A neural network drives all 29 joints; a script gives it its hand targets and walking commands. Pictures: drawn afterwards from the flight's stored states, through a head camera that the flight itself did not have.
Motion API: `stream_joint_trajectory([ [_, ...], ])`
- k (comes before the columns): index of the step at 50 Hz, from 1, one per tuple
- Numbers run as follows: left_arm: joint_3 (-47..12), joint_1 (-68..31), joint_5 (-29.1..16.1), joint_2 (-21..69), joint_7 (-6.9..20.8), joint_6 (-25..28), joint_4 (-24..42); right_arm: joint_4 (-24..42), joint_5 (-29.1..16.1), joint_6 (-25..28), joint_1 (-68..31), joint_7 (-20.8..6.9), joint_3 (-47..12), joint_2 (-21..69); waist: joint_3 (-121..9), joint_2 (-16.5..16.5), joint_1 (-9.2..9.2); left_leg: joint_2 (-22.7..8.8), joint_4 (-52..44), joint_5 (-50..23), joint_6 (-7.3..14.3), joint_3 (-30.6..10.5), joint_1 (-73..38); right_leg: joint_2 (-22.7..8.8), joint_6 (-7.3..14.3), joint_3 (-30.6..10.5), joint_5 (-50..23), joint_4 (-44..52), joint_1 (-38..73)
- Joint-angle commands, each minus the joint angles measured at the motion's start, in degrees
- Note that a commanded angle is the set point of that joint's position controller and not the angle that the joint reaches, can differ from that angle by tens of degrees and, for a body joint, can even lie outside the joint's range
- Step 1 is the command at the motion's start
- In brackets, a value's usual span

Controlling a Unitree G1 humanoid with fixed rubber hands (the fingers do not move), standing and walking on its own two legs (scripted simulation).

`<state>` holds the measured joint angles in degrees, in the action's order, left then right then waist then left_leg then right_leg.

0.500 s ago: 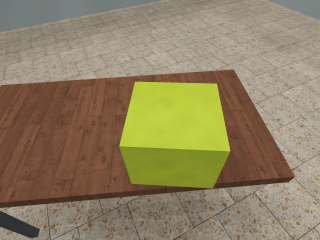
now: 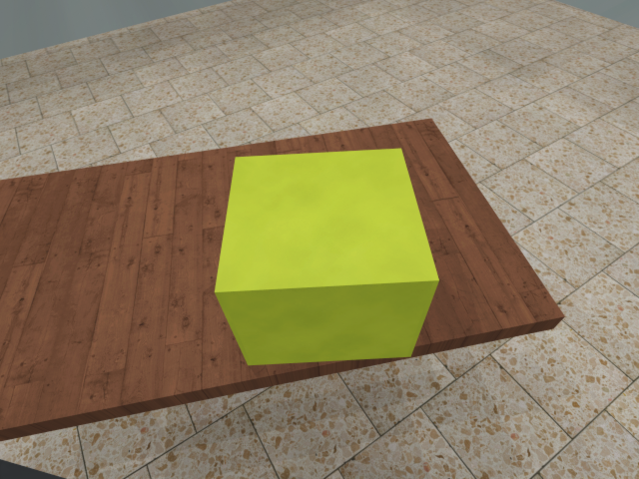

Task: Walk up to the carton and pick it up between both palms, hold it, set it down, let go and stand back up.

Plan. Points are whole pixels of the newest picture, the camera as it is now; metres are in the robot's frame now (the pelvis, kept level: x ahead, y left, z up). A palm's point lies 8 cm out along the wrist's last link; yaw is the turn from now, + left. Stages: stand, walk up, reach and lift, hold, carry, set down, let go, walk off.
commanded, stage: walk up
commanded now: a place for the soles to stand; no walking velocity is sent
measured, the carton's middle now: (323, 257) +0.45 +0.01 -0.03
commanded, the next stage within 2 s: reach and lift in 0.72 s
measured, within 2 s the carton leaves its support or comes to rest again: neither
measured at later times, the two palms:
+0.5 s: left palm out of the picture +0.09 +0.23 -0.12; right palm out of the picture +0.01 -0.25 -0.14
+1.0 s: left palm (166, 454) +0.19 +0.23 -0.11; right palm out of the picture +0.15 -0.27 -0.13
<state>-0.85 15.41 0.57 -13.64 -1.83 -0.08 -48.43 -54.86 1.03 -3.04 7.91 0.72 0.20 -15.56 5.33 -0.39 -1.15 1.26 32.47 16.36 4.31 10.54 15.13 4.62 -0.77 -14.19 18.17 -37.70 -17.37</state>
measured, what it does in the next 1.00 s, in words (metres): stands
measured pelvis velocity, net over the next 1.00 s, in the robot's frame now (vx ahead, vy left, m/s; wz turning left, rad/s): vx -0.03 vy -0.01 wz -0.02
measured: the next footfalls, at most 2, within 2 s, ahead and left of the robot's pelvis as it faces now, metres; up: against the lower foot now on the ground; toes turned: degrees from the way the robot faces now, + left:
none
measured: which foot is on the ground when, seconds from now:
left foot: down 0.00-1.00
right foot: down 0.00-1.00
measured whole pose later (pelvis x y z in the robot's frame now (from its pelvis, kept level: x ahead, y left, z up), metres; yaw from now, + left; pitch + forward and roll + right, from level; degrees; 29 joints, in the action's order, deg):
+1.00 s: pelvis -0.03 -0.01 -0.04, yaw -1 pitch -2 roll -2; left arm 1.9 -3.6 7.8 -15.0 5.7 -37.2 -24.2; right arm -46.5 -7.0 -7.8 -5.1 -2.1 3.3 -14.5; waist 9.7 -0.8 -1.9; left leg -4.6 53.6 24.3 2.5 7.1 27.8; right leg 2.6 1.7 3.0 23.1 -50.3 -25.7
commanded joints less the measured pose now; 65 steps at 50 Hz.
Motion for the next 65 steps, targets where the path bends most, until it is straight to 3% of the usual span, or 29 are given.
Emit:
stream_joint_trajectory([
  [1,2.78,3.86,0.39,-6.67,-1.07,0.72,4.17,4.06,-0.57,1.09,-0.06,0.8,2.23,-9.81,-5.38,-3.21,0.98,-23.0,-14.91,-6.99,9.26,-20.76,-7.54,-1.29,1.6,7.3,7.98,-10.66,-7.19],
  [3,2.74,3.41,0.63,-5.66,-1.08,0.79,4.16,4.44,-0.4,1.02,-0.97,0.58,1.4,-8.17,-2.83,-4.01,1.17,-22.57,-15.34,-7.89,9.71,-17.67,-1.22,-3.26,2.3,7.5,10.52,-10.21,-3.69],
  [4,2.53,4.03,0.44,-5.03,-0.84,1.08,4.04,4.5,-0.08,0.9,-2.15,0.33,0.96,-8.0,-2.6,-4.4,2.1,-20.87,-13.91,-9.13,8.25,-14.71,0.31,-4.15,2.76,7.66,7.53,-6.12,-1.03],
  [5,2.14,5.28,0.1,-4.48,-0.56,1.53,3.63,4.27,0.18,0.73,-3.51,-0.08,0.3,-7.83,-3.49,-4.05,3.48,-18.56,-11.56,-10.14,5.72,-11.55,1.56,-5.19,3.37,7.06,-0.37,1.25,2.97],
  [6,1.97,5.32,-0.12,-4.92,-0.43,1.92,3.54,3.79,0.35,0.61,-3.11,-0.58,-0.3,-7.38,-4.93,-2.71,3.76,-15.44,-8.29,-9.63,2.65,-8.57,1.66,-6.61,3.89,3.9,-10.51,7.21,5.57],
  [7,1.84,5.82,0.27,-5.76,-0.3,1.94,3.01,3.26,0.06,0.89,0.02,-1.09,-1.27,-5.43,-7.86,0.74,2.44,-12.62,-5.51,-3.17,-0.09,-6.16,2.26,-9.32,4.67,-3.47,-12.9,10.14,7.77],
  [8,2.35,3.27,0.01,-8.79,-0.51,1.84,3.7,3.11,-0.42,0.88,2.06,-1.31,-1.74,-4.38,-6.41,3.32,0.0,-8.37,-3.86,2.65,-2.37,-5.05,0.62,-13.57,6.99,-11.87,-9.49,12.11,1.92],
  [9,3.05,2.56,-0.81,-11.24,-0.37,1.68,2.16,1.85,-0.42,0.44,3.09,-0.89,-1.87,-3.66,-5.15,5.6,-0.73,-7.39,-4.14,4.24,-2.47,-7.82,-7.2,-14.76,9.5,-13.56,-4.11,14.33,-6.53],
  [10,2.4,2.02,-0.87,-9.99,-0.16,1.8,1.42,1.38,-0.1,0.49,2.79,-0.6,-1.66,-5.28,-4.16,5.04,-0.74,-8.4,-5.58,1.47,-2.08,-8.83,-10.65,-13.16,8.31,-11.47,-3.36,15.19,-8.93],
  [12,1.17,1.68,-0.67,-7.77,0.06,2.14,0.47,-0.08,-0.35,1.18,3.54,-0.33,-1.09,-7.24,-3.44,4.22,-0.44,-9.81,-8.53,-3.2,-1.08,-8.2,-13.7,-9.74,5.19,-4.9,-8.82,14.34,-9.24],
  [15,0.42,2.65,-0.63,-6.82,-0.01,2.5,-0.89,-1.76,-0.84,2.22,4.1,-0.34,-1.14,-7.45,-5.15,3.97,0.83,-11.74,-10.76,-7.36,-0.15,-7.03,-11.9,-7.77,3.92,-0.23,-16.23,10.83,-2.8],
  [25,-0.1,2.12,-0.8,-6.62,-0.92,2.04,-4.19,-3.7,-0.86,1.26,4.77,0.2,-0.75,-6.88,-2.5,0.89,1.21,-12.56,-13.32,0.06,0.6,-5.32,-10.62,-6.62,3.98,0.95,-12.08,8.95,-5.02],
  [36,-0.16,2.09,-0.72,-7.58,-1.34,1.92,-5.16,-3.82,-0.51,0.43,5.32,0.4,-0.41,-7.93,-3.02,1.93,0.85,-12.72,-11.0,-0.31,1.29,-4.19,-11.62,-6.5,4.31,-0.29,-12.76,7.27,-6.91],
  [37,-0.54,-37.98,-3.92,-12.81,0.72,-9.51,2.79,4.93,4.19,5.83,-34.55,-3.17,7.89,-3.95,-0.17,4.01,1.77,-6.99,3.02,4.54,-4.66,-10.71,16.73,-7.23,4.75,18.12,8.54,-1.26,-12.61],
  [38,-1.4,-32.55,-3.68,-12.25,-0.45,-16.29,5.08,4.06,6.25,4.89,-24.58,-5.48,9.72,-8.3,3.19,3.85,-1.64,-6.03,1.73,14.82,-5.23,-9.24,14.92,-7.27,5.18,16.58,13.45,-1.19,-14.24],
  [39,-1.09,-34.0,-3.97,-11.6,0.69,-22.04,6.99,5.29,6.7,3.08,-22.78,-6.82,10.17,-6.89,-4.71,4.61,-0.38,-6.92,3.51,9.7,-5.38,-8.34,3.83,-7.4,4.18,17.66,6.26,-1.28,-13.66],
  [41,1.1,-29.16,-1.25,-9.27,2.18,-30.35,19.31,11.33,2.61,-0.79,-15.82,-6.22,9.63,-7.74,-16.16,2.67,0.88,-6.86,8.69,5.68,-6.81,-5.37,2.34,-7.36,4.17,15.79,-3.04,-3.04,-9.55],
  [42,1.53,-26.64,0.16,-9.87,3.04,-33.11,22.4,11.97,0.73,-2.03,-13.51,-5.27,9.48,-7.42,-20.23,2.17,0.48,-7.28,11.57,0.7,-7.31,-4.68,-0.09,-6.82,4.26,16.44,-11.11,-4.38,-9.09],
  [44,4.2,-19.55,4.4,-11.18,5.32,-36.72,25.32,10.65,-4.3,-3.32,-7.39,-3.41,8.0,-7.79,-26.43,0.85,-0.76,-6.79,17.59,-17.52,-9.42,-5.89,-8.32,-4.35,3.03,18.68,-29.27,-8.04,-8.58],
  [45,5.63,-16.01,6.24,-11.13,6.43,-38.11,26.54,9.73,-6.77,-3.77,-4.74,-2.74,7.0,-8.08,-27.16,0.0,-1.19,-6.72,18.66,-23.6,-10.11,-7.05,-11.99,-3.46,2.58,19.49,-31.04,-8.13,-9.16],
  [47,6.68,-10.3,9.11,-9.59,8.04,-39.73,29.4,9.73,-9.92,-4.79,-2.4,-2.13,5.15,-8.97,-25.0,-2.02,-1.62,-6.69,16.71,-23.62,-10.24,-7.8,-14.45,-2.87,3.85,20.22,-26.95,-5.3,-9.54],
  [50,5.22,-8.68,10.17,-8.73,8.46,-38.68,33.24,13.64,-9.45,-6.39,-4.22,-1.24,4.29,-9.18,-14.25,-1.5,-2.66,-5.51,10.74,-12.47,-8.47,-8.06,-12.44,-3.19,4.49,19.47,-15.57,1.02,-11.72],
  [54,4.23,-16.34,8.69,-11.36,6.63,-34.95,33.37,18.48,-6.22,-7.12,-6.77,-0.65,4.22,-2.97,-1.66,-0.62,-3.14,-4.0,8.05,4.34,-6.23,-6.83,-4.94,-5.92,4.28,15.1,4.93,5.52,-18.54],
  [56,4.04,-19.7,7.49,-12.43,5.52,-32.64,33.1,20.35,-5.51,-6.41,-7.48,-1.04,3.61,0.07,-1.72,-1.79,-2.96,-4.43,7.58,8.01,-5.79,-6.81,-2.5,-7.47,4.86,13.19,10.33,6.0,-18.87],
  [61,4.8,-22.68,4.4,-13.48,3.2,-26.52,33.85,24.52,-3.74,-2.92,-8.34,-1.98,4.93,2.43,-10.6,-6.29,-2.05,-8.01,4.63,10.58,-4.03,-6.9,4.34,-6.69,4.49,15.5,4.27,0.45,-10.06],
  [65,5.42,-19.47,1.18,-14.32,2.62,-22.63,34.23,27.97,-1.95,0.78,-5.12,-0.68,6.6,3.28,-14.9,-2.05,-1.84,-6.94,4.58,6.23,-4.19,-5.84,3.34,-6.68,4.21,13.56,0.89,1.99,-7.15],
])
